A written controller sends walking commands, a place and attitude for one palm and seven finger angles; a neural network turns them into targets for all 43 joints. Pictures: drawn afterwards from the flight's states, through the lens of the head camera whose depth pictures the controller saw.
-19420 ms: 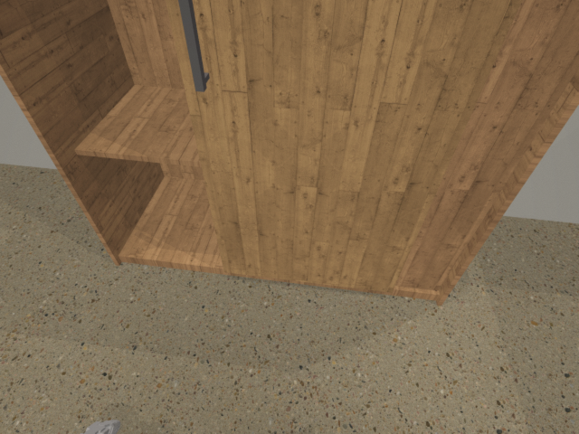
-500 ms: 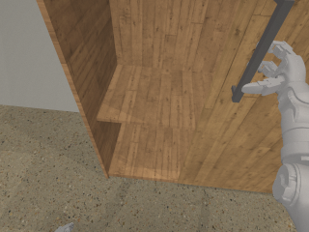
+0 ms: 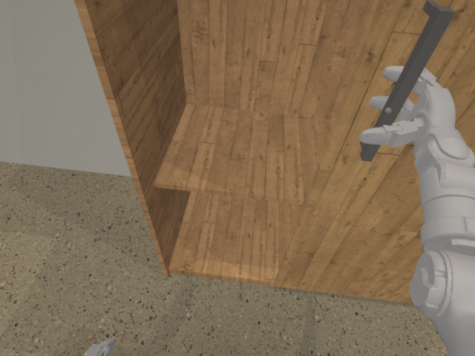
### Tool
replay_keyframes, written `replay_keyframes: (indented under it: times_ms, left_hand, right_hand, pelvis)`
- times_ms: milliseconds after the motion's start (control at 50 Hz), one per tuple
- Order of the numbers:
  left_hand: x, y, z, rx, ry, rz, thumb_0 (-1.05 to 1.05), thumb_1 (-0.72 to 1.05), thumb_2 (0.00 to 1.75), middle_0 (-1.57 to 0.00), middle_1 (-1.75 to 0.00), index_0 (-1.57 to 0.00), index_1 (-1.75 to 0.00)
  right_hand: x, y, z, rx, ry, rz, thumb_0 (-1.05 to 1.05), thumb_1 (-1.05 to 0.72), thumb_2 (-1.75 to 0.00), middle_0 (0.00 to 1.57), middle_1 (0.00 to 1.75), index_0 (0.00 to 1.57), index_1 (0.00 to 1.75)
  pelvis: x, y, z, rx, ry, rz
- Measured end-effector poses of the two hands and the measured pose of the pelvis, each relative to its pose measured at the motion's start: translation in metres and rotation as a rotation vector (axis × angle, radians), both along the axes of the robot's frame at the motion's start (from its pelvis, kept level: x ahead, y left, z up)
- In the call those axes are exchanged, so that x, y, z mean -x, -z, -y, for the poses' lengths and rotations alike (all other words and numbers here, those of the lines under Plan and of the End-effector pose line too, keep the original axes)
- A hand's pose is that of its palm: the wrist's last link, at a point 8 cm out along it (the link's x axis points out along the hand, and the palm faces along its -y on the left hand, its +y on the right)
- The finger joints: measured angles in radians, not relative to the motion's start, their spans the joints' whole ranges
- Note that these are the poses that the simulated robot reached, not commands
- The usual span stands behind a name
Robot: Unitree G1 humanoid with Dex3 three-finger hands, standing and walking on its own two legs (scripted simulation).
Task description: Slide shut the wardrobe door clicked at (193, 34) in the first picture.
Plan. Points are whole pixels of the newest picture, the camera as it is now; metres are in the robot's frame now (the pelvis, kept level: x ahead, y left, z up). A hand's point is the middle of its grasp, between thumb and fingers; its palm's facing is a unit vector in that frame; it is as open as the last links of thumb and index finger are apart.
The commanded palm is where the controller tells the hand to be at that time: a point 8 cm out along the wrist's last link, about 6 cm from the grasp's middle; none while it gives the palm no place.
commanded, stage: slide the fingers in behind the handle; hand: right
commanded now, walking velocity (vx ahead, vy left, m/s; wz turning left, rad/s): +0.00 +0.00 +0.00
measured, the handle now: (393, 92) +0.52 -0.19 +0.23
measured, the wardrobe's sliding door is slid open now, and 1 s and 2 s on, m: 0.46 0.46 0.46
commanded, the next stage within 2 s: grip the handle and tug to test in 0.34 s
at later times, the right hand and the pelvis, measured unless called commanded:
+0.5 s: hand (391, 110) +0.47 -0.18 +0.22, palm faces +0.03 +1.00 -0.01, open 13.9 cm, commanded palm +0.45 -0.23 +0.22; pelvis +0.00 -0.01 +0.00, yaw +0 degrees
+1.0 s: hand (390, 110) +0.47 -0.18 +0.22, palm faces +0.04 +1.00 -0.01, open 7.4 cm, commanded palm +0.44 -0.22 +0.22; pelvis +0.00 -0.01 +0.00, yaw +1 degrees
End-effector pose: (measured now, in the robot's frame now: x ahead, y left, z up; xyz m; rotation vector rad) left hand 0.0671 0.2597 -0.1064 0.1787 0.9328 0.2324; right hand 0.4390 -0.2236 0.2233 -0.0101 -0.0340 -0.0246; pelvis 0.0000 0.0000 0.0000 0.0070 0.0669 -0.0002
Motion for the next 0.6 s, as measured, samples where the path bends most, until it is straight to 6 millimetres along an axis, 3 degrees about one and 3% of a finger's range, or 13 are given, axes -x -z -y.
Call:
replay_keyframes:
  times_ms: [400, 600]
  left_hand:
    - [0.025, 0.001, 0.001, -0.015, -0.022, -0.046, 0.01, 0.9, 0.9, -0.21, -0.29, -0.2, -0.3]
    - [0.023, 0.002, 0.008, -0.004, -0.022, -0.043, 0.01, 0.9, 0.9, -0.21, -0.29, -0.2, -0.3]
  right_hand:
    - [-0.007, 0.003, 0.008, -0.019, -0.001, -0.003, -0.01, 0.5, -0.3, 0.31, 1.21, 0.31, 1.2]
    - [-0.008, 0.008, 0.009, -0.015, -0.001, -0.009, -0.01, 0.42, -0.33, 0.33, 1.23, 0.31, 1.22]
  pelvis:
    - [0.005, 0.001, 0.004, -0.001, -0.003, -0.012]
    - [0.002, 0.001, 0.009, -0.002, -0.009, -0.014]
